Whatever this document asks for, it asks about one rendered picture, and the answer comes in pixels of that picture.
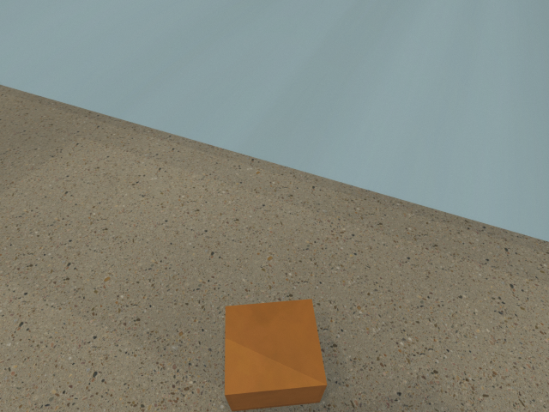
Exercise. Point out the carton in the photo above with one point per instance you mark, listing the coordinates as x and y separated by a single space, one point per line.
273 356

